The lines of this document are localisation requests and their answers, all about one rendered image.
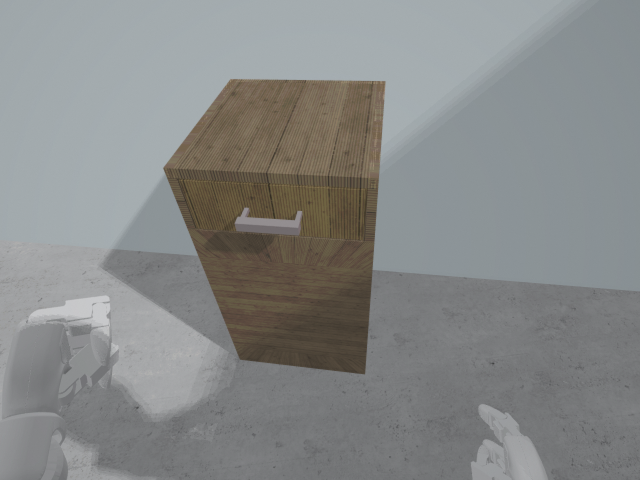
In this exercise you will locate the drawer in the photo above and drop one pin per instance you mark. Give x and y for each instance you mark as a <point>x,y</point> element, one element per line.
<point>331,212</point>

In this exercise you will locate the cabinet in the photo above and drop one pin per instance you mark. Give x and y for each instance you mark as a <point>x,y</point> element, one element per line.
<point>286,299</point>

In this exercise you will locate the robot left forearm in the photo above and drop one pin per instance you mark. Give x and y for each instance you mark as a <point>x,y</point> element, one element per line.
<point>30,447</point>

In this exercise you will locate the right robot hand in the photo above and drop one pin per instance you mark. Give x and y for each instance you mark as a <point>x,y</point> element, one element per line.
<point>517,460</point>

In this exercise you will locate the left robot hand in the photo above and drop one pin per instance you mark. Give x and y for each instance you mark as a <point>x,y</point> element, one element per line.
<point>40,351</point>

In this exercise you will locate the handle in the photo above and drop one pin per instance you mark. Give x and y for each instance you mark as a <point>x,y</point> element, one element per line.
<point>265,225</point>

